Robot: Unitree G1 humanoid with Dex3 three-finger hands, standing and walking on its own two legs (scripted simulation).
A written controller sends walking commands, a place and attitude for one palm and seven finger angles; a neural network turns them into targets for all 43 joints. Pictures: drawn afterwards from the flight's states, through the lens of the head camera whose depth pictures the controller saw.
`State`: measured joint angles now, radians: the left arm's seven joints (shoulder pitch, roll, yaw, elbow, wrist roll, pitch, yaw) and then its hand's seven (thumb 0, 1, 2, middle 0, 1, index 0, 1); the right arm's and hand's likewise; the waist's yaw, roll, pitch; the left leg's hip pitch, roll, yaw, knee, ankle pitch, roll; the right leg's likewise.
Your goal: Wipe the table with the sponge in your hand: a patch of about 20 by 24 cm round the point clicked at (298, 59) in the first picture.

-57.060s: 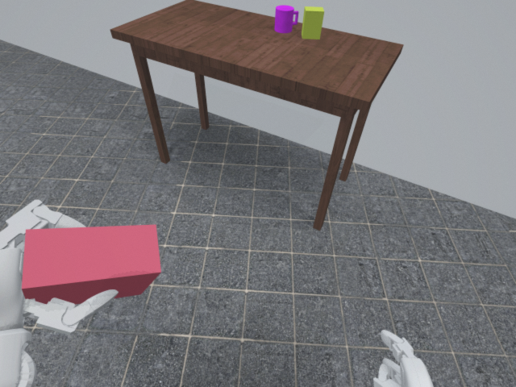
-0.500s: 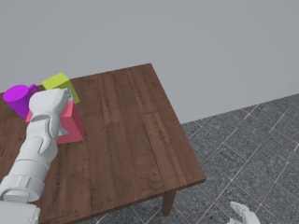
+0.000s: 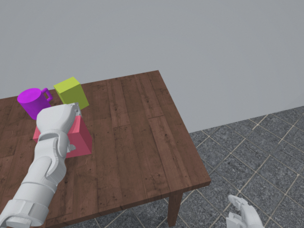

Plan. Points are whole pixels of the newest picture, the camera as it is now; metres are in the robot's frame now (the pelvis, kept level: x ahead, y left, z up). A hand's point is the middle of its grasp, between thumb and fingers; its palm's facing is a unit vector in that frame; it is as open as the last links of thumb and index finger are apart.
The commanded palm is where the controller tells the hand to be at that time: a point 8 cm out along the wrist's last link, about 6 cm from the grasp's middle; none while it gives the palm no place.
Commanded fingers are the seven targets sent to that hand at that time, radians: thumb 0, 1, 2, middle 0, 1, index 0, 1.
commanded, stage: wipe back along the first lane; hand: left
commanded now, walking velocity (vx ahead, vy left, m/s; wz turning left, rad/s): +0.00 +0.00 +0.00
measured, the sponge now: (69, 142) +0.33 +0.29 +0.02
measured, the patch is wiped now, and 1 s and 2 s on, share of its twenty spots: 1.00 1.00 1.00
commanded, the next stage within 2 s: lift the sponge slowly off the table in 1.00 s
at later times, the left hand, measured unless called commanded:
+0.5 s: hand (63, 147) +0.28 +0.26 +0.08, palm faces +0.05 -0.08 -1.00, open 9.9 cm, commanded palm +0.24 +0.25 +0.11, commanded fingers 0.00 0.10 1.30 -1.20 -1.60 -1.20 -1.60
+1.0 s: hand (63, 163) +0.24 +0.24 +0.08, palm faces +0.07 -0.11 -0.99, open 9.9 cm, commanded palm +0.19 +0.23 +0.11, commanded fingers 0.00 0.10 1.30 -1.20 -1.60 -1.20 -1.60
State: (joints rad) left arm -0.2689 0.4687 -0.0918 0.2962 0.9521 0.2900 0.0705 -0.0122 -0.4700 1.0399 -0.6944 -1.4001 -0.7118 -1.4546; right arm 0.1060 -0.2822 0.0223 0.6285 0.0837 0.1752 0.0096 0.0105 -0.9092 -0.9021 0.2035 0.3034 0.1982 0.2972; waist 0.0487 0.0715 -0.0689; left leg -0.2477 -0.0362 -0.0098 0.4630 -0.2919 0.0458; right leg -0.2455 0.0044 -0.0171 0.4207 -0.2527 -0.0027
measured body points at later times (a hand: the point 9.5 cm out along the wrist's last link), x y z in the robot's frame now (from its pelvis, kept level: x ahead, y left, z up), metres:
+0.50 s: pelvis +0.00 +0.00 +0.00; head +0.00 -0.04 +0.45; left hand +0.28 +0.26 +0.13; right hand +0.21 -0.23 -0.10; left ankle -0.04 +0.09 -0.74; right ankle -0.03 -0.12 -0.74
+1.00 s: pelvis +0.00 +0.00 +0.00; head +0.00 -0.04 +0.45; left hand +0.23 +0.24 +0.13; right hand +0.22 -0.22 -0.09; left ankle -0.04 +0.09 -0.74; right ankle -0.03 -0.12 -0.74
